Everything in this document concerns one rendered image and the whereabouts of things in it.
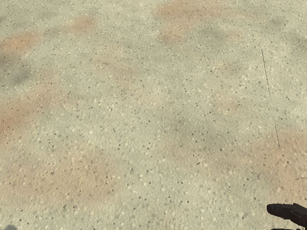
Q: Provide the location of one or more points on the robot right hand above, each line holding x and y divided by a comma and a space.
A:
295, 212

